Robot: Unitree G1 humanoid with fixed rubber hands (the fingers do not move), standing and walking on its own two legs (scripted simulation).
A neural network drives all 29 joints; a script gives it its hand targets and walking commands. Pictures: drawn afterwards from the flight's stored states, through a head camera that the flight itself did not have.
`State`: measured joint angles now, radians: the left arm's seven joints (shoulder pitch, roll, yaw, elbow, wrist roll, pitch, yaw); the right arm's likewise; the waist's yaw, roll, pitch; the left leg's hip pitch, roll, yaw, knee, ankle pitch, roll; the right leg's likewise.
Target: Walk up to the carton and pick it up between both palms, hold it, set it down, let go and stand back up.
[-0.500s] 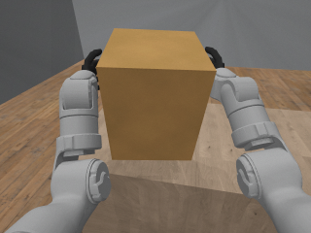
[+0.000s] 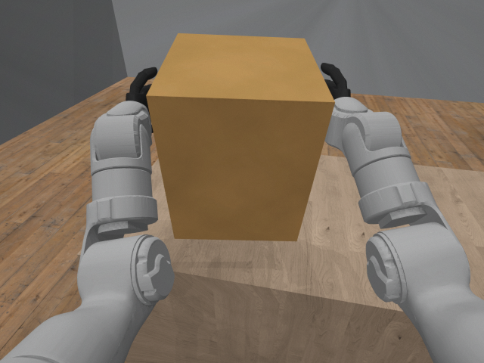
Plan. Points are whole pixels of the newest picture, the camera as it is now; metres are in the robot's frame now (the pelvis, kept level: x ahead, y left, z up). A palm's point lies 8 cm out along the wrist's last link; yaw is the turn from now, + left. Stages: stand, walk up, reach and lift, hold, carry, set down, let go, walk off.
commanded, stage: hold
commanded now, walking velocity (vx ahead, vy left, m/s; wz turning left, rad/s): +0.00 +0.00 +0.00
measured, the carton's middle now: (238, 139) +0.38 +0.00 +0.26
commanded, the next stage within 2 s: none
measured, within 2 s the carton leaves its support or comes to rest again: neither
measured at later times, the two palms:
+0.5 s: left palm (141, 127) +0.34 +0.14 +0.30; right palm (347, 136) +0.33 -0.15 +0.29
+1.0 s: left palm (151, 127) +0.39 +0.14 +0.28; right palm (337, 125) +0.37 -0.15 +0.28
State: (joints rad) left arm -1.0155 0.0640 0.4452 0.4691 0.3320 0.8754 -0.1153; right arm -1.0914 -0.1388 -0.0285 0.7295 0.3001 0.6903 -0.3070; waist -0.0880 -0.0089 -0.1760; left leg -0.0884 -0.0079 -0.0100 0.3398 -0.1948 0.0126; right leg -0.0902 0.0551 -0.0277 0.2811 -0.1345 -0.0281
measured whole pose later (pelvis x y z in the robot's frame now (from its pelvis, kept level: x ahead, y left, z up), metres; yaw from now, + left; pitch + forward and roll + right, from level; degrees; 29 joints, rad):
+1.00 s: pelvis +0.00 +0.00 +0.00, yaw +0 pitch -3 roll -1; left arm -0.97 0.06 0.41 0.42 0.33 0.87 -0.11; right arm -1.06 -0.14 -0.03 0.69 0.36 0.70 -0.34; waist -0.11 -0.01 -0.13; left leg -0.09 -0.01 -0.01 0.34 -0.19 0.01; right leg -0.09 0.06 -0.03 0.28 -0.13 -0.03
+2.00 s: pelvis +0.00 +0.00 +0.00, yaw +0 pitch -3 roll -1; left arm -0.94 0.06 0.34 0.39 0.29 0.85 -0.09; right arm -1.02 -0.17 0.00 0.59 0.40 0.71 -0.36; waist -0.11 -0.01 -0.12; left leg -0.09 0.00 -0.02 0.34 -0.19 0.00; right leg -0.09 0.06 -0.03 0.29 -0.13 -0.03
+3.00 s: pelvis +0.01 +0.00 +0.00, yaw +0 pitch -3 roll -1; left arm -0.91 0.06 0.31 0.33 0.26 0.85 -0.07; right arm -1.02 -0.18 -0.01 0.54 0.42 0.69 -0.37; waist -0.11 -0.01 -0.16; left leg -0.09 -0.01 -0.02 0.34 -0.20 0.00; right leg -0.09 0.06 -0.03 0.28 -0.13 -0.03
